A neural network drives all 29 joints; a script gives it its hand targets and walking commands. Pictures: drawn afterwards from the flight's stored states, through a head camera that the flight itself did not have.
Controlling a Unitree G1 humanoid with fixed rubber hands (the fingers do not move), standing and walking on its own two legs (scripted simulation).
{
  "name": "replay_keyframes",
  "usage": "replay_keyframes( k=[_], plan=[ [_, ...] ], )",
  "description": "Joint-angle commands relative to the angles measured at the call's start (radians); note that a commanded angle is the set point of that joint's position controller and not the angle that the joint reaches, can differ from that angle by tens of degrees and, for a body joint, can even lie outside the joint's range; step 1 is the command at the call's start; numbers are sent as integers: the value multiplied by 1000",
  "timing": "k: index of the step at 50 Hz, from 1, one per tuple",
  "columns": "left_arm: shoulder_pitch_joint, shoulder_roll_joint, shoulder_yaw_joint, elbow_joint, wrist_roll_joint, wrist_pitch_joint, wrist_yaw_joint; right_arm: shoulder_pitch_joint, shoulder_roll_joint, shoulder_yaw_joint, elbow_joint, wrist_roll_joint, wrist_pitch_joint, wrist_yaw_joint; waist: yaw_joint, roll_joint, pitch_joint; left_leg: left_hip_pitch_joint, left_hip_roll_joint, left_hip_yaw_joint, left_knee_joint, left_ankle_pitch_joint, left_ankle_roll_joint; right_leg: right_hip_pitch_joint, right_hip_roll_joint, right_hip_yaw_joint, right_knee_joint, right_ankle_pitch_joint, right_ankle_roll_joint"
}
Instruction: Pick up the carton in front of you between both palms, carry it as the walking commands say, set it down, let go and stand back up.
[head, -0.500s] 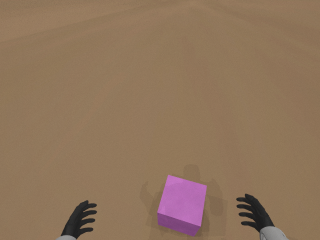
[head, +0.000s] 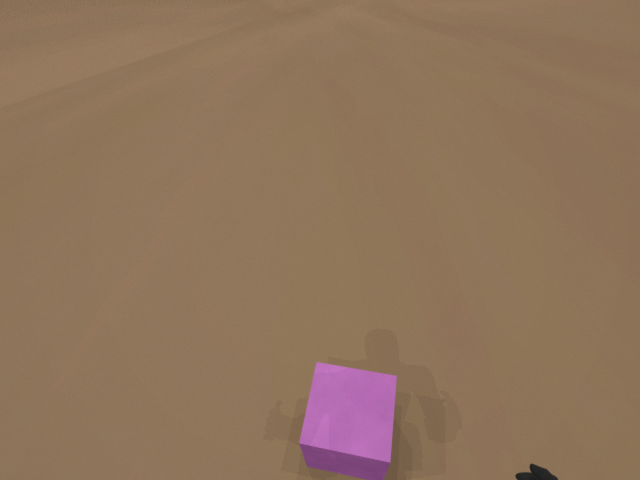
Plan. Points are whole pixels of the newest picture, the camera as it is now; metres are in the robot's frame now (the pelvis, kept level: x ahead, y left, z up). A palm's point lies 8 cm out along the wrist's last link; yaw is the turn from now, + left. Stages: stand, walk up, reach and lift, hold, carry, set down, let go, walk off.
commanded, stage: stand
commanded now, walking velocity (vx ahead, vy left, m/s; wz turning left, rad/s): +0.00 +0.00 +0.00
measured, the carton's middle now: (349, 423) +0.37 -0.03 -0.63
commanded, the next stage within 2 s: none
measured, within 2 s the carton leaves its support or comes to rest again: neither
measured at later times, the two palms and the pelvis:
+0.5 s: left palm out of the picture +0.10 +0.25 -0.11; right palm out of the picture +0.05 -0.27 -0.12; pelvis +0.02 +0.00 -0.01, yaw -4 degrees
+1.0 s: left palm out of the picture +0.07 +0.25 -0.12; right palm out of the picture -0.03 -0.26 -0.14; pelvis +0.00 +0.00 +0.00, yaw -6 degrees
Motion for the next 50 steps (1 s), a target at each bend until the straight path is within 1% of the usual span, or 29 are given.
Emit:
replay_keyframes(
  k=[1,6,11,18,27,36,45,50],
  plan=[
    [23,116,20,-50,-5,-12,12,21,-93,-16,-53,10,-12,-10,-13,-86,-48,39,31,-27,-10,259,7,22,-97,97,-36,510,-15],
    [37,115,14,-44,-9,8,26,48,-92,-10,-24,16,14,-20,-14,-49,-20,40,40,-1,8,368,9,0,-86,94,4,514,-21],
    [36,111,12,-43,-10,22,33,57,-90,-10,-4,18,29,-26,-10,-47,-3,50,41,17,10,407,15,-6,-81,98,20,507,-24],
    [27,107,12,-41,-10,37,41,66,-88,-11,21,17,45,-26,-9,-70,10,67,31,31,1,359,23,-13,-76,117,16,487,-32],
    [31,106,10,-29,-7,47,46,76,-89,-14,62,14,60,-23,-13,-69,40,89,39,40,-30,318,38,-41,-66,121,12,409,-33],
    [43,109,6,-9,-7,54,49,86,-84,-15,114,11,69,-17,-13,-83,70,93,33,48,-59,232,47,-50,-67,151,-15,364,-39],
    [49,98,1,18,-10,57,50,97,-73,-11,175,10,71,-12,-11,-78,89,102,41,53,-88,225,57,-50,-63,152,-23,333,-39],
    [50,93,-2,37,-11,58,51,104,-64,-9,210,9,72,-10,-11,-85,98,103,38,58,-95,207,60,-50,-65,163,-35,327,-41]
  ],
)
